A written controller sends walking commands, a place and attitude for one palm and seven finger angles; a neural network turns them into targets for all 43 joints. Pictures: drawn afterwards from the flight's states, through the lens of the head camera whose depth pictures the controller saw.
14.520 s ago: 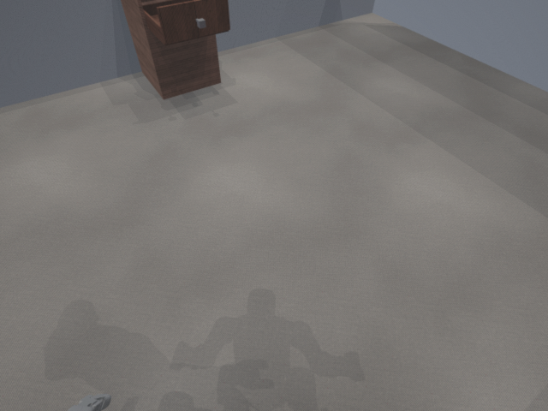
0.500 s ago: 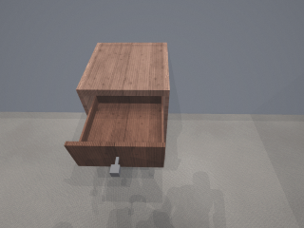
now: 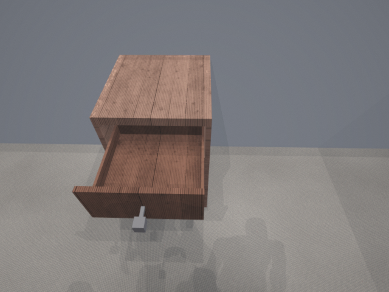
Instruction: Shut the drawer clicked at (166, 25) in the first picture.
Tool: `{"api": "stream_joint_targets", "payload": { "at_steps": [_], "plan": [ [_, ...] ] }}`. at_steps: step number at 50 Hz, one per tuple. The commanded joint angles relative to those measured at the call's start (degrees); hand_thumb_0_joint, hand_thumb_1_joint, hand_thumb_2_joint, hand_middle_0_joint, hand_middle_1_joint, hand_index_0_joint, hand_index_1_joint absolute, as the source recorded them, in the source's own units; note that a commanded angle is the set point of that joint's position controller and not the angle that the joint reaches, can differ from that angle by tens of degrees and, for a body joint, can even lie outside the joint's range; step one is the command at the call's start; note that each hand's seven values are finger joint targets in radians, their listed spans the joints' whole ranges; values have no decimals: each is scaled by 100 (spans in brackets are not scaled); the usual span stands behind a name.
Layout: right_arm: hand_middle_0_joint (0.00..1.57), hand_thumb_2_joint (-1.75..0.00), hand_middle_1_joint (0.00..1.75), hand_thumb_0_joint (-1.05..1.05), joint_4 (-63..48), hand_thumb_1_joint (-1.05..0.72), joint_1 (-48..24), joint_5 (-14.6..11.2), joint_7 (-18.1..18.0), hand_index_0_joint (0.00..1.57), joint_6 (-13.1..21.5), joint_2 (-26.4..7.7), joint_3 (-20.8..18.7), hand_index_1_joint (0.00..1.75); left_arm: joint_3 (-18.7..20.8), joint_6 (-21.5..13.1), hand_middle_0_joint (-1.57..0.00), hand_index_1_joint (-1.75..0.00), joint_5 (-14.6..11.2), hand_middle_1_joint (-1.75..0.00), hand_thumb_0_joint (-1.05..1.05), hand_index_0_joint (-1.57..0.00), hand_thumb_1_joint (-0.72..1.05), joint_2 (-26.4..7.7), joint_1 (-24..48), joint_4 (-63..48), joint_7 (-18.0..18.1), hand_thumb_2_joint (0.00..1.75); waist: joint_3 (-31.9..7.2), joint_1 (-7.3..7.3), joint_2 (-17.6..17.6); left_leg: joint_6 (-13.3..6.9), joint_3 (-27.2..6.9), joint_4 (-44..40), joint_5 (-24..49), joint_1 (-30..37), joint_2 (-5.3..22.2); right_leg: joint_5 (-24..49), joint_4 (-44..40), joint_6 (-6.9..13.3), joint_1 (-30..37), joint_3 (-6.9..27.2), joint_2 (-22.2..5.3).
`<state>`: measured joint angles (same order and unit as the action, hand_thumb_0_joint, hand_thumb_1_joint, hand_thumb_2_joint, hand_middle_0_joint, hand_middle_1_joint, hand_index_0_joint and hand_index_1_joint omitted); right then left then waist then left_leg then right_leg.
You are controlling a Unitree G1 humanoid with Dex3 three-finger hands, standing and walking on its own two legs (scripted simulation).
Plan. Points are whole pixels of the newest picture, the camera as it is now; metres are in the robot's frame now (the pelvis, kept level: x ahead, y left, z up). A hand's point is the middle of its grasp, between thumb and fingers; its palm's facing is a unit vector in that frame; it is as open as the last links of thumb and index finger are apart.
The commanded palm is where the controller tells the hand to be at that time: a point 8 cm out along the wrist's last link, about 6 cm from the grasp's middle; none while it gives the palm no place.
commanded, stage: come to a stop and stand still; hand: left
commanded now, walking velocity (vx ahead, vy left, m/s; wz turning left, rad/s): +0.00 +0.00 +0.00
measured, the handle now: (141, 218) +0.36 +0.20 -0.22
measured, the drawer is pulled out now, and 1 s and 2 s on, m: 0.28 0.28 0.28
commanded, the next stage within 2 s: look again from close up in 0.40 s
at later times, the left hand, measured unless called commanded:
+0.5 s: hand out of the picture -0.02 +0.14 -0.17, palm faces +0.03 -0.98 -0.19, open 7.3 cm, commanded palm none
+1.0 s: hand out of the picture -0.03 +0.14 -0.17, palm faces +0.04 -0.99 -0.16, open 7.3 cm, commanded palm none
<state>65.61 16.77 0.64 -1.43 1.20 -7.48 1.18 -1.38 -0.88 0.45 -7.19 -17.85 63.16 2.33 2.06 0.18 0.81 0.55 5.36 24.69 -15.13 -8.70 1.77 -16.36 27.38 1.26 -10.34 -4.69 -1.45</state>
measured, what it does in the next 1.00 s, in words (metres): stands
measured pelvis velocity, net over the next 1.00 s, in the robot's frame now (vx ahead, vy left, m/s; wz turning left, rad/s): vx -0.01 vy -0.02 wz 0.01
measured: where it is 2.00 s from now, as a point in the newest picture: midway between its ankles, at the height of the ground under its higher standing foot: outside the picture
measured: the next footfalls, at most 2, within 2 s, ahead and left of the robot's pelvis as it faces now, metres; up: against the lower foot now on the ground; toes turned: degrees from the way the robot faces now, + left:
none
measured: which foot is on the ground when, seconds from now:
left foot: down 0.00-1.00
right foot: down 0.00-1.00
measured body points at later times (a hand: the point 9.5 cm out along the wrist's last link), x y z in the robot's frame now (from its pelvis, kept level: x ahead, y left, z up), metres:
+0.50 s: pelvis -0.01 -0.02 +0.00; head +0.01 -0.03 +0.45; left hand -0.02 +0.20 -0.15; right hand -0.02 -0.22 -0.17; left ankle -0.02 +0.12 -0.74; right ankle -0.02 -0.10 -0.74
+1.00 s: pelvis -0.01 -0.02 +0.00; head +0.01 -0.02 +0.45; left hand -0.03 +0.19 -0.16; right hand -0.04 -0.21 -0.17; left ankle -0.02 +0.12 -0.74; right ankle -0.02 -0.10 -0.74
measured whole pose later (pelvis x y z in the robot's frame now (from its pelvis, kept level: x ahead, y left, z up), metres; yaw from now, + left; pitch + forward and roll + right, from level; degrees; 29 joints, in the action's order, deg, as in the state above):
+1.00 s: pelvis -0.01 -0.02 +0.00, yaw +1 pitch -1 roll +1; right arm 66.5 18.4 0.7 -1.4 1.0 -6.0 1.2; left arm -1.4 -1.2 0.3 -6.5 -18.9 63.2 2.0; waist 2.6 0.1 0.1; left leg 1.9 4.1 24.0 -13.5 -9.5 3.2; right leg -14.8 25.7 2.8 -10.4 -5.9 0.0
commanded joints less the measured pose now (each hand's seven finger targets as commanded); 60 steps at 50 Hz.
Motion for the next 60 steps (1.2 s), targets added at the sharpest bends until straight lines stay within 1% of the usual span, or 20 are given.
{"api": "stream_joint_targets", "payload": {
  "at_steps": [1,8,9,16,18,21,23,25,30,37,39,43,45,49,52,54,56,58,59,60],
  "plan": [
    [20,-90,30,0,-82,-90,494,-22,-28,20,54,-424,-63,30,112,-100,-20,-30,20,-30,0,-20,90,-548,-472,-136,34,90,191,-34,-139,-211,-445,-349,1241,27,450,1536,-538,158,-130,588,-540],
    [20,-90,30,0,-87,-90,432,-23,-23,20,47,-458,-55,30,119,-114,-20,-30,15,-30,0,-20,90,-607,-446,-135,24,90,83,-24,-131,-179,-425,-366,1170,53,438,1637,-601,171,6,572,-579],
    [20,-90,30,0,-82,-90,425,-23,-25,20,38,-421,-59,30,115,-109,-20,-30,13,-30,0,-20,90,-611,-431,-149,21,90,186,-29,-143,-182,-438,-410,1111,23,436,1564,-632,177,-50,580,-549],
    [20,-90,30,0,-66,-90,436,-22,-18,20,26,-433,-59,30,113,-122,-20,-30,13,-30,0,-20,90,-615,-448,-148,23,90,154,-32,-167,-159,-427,-392,1006,22,421,1531,-708,190,-21,597,-579],
    [20,-90,30,0,-57,-90,430,-21,-18,20,17,-420,-54,30,119,-121,-20,-30,10,-30,0,-20,90,-614,-457,-142,23,90,201,-28,-219,-150,-426,-390,904,1,415,1428,-752,188,-48,602,-580],
    [20,-90,30,0,-41,-90,459,-26,-15,20,16,-396,-55,30,115,-114,-20,-30,13,-30,0,-20,90,-601,-467,-144,21,90,259,-32,-110,-152,-430,-417,866,-27,420,1221,-792,190,-101,612,-553],
    [20,-90,30,0,-30,-90,475,-18,-14,20,4,-389,-52,30,115,-110,-20,-30,8,-30,0,-20,90,-596,-459,-135,18,90,315,-33,-190,-143,-429,-418,706,-77,399,996,-847,204,-158,644,-548],
    [20,-90,30,0,-32,-90,500,-19,-13,20,8,-379,-50,30,109,-108,-20,-30,9,-30,0,-20,90,-574,-480,-141,16,90,344,-24,-100,-150,-430,-424,713,-85,403,898,-868,203,-200,648,-524],
    [20,-90,30,0,-15,-90,581,-18,-15,20,22,-352,-50,30,118,-121,-20,-30,10,-30,0,-20,90,-556,-497,-143,17,90,243,-29,-196,-151,-449,-400,796,-99,396,1015,-835,208,-115,625,-526],
    [20,-90,30,0,7,-90,639,-17,-20,20,27,-297,-47,30,115,-116,-20,-30,7,-30,0,-20,90,-497,-572,-109,16,90,275,-19,-118,-159,-447,-381,750,-125,397,841,-850,222,-188,622,-529],
    [20,-90,30,0,21,-90,660,-16,-26,20,17,-269,-45,30,116,-103,-20,-30,10,-30,0,-20,90,-501,-540,-116,12,90,364,-33,-116,-160,-452,-429,701,-158,407,754,-858,229,-235,612,-494],
    [20,-90,30,0,29,-90,689,-17,-24,20,28,-271,-49,30,115,-113,-20,-30,9,-30,0,-20,90,-472,-589,-99,16,90,265,-26,-149,-165,-446,-380,722,-143,403,782,-845,223,-193,623,-517],
    [20,-90,30,0,29,-90,693,-20,-27,20,29,-263,-43,30,111,-107,-20,-30,8,-30,0,-20,90,-466,-586,-105,17,90,332,-16,-80,-166,-468,-388,735,-197,399,773,-835,223,-211,614,-502],
    [20,-90,30,0,24,-90,693,-13,-31,20,23,-233,-50,30,113,-99,-20,-30,10,-30,0,-20,90,-450,-593,-93,12,90,370,-30,-114,-172,-457,-426,691,-145,410,693,-848,231,-297,616,-483],
    [20,-90,30,0,15,-90,714,-17,-33,20,40,-241,-49,30,116,-110,-20,-30,7,-30,0,-20,90,-432,-623,-83,18,90,255,-26,-82,-175,-466,-390,763,-131,414,779,-803,230,-233,635,-493],
    [20,-90,30,0,19,-90,716,-16,-39,20,48,-229,-47,30,113,-106,-20,-30,11,-30,0,-20,90,-432,-626,-89,13,90,283,-18,-29,-188,-467,-430,838,-138,432,906,-778,230,-214,609,-480],
    [20,-90,30,0,13,-90,727,-22,-39,20,64,-247,-46,30,119,-118,-20,-30,13,-30,0,-20,90,-411,-649,-90,22,90,168,-15,-108,-188,-472,-395,979,-98,441,1083,-706,223,-132,586,-495],
    [20,-90,30,0,59,-90,759,-5,-38,20,53,-217,-41,30,117,-122,-20,-30,14,-30,0,-20,90,-394,-671,-34,16,90,196,-15,-174,-189,-444,-351,580,-123,399,634,-784,231,-162,609,-512],
    [20,-90,30,0,75,-90,791,9,-34,20,31,-215,-45,30,124,-102,-20,-30,28,-30,0,-20,90,-433,-623,-40,7,90,341,-25,-256,-202,-417,-357,245,-185,382,163,-819,252,-281,605,-481],
    [20,-90,30,0,71,-90,802,21,-22,20,14,-239,-54,30,130,-87,-20,-30,38,-30,0,-20,90,-431,-614,-42,1,90,498,-18,-224,-199,-385,-303,-73,-308,340,-365,-870,276,-451,662,-483]
  ]
}}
